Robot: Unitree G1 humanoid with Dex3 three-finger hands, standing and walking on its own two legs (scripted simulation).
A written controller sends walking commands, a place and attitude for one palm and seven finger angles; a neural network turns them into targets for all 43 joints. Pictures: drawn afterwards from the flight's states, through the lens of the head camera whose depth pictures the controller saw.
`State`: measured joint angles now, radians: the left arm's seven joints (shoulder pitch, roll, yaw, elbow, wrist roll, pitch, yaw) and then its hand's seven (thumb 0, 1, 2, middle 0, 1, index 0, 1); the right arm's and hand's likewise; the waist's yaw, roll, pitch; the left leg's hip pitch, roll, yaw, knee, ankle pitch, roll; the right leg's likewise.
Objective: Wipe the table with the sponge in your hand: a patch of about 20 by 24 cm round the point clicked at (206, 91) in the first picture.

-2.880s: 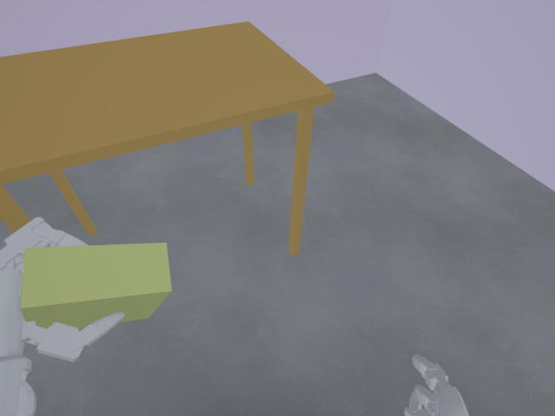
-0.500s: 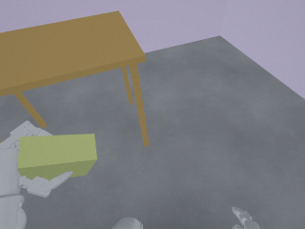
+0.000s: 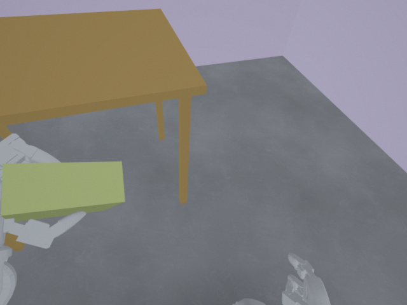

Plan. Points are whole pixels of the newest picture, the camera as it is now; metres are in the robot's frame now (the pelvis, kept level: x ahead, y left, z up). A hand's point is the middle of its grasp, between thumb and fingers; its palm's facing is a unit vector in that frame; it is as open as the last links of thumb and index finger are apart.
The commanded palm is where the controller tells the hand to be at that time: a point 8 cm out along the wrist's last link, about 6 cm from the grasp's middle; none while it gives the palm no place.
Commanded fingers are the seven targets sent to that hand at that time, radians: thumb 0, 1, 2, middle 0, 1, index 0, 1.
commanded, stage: take the last steps up to it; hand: left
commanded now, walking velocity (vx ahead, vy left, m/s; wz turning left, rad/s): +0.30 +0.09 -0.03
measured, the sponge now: (81, 191) +0.24 +0.20 +0.16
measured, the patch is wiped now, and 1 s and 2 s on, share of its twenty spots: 0.00 0.00 0.00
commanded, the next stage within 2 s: come to a stop and stand still in 1.16 s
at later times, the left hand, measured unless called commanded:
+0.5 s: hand (91, 142) +0.32 +0.21 +0.17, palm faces +0.34 -0.82 -0.46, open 9.9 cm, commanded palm +0.27 +0.27 +0.18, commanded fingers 0.00 0.10 1.30 -1.20 -1.60 -1.20 -1.60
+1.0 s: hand (87, 92) +0.43 +0.25 +0.18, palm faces +0.34 -0.81 -0.48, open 9.9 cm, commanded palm +0.38 +0.31 +0.18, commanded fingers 0.00 0.10 1.30 -1.20 -1.60 -1.20 -1.60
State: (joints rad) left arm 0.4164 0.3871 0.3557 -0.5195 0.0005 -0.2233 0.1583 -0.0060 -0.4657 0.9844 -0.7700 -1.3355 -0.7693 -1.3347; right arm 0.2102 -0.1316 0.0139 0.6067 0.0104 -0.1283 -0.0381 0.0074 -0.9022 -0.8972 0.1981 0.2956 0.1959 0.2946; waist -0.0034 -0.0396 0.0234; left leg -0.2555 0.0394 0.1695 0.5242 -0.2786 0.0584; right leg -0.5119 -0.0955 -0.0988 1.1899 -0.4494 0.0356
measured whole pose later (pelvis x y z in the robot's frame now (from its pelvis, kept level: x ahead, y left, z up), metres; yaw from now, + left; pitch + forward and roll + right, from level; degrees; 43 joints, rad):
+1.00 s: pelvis +0.21 +0.03 +0.00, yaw -2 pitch +1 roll +0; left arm 0.50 0.39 0.36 -0.57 -0.01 -0.22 0.15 -0.01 -0.47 0.99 -0.77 -1.34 -0.77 -1.34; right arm 0.22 -0.12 0.05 0.60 0.00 -0.12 -0.04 0.01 -0.90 -0.90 0.20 0.30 0.20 0.30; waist 0.01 0.02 0.05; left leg -0.24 0.08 0.16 0.50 -0.26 0.00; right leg -0.41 -0.06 -0.14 0.78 -0.38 0.03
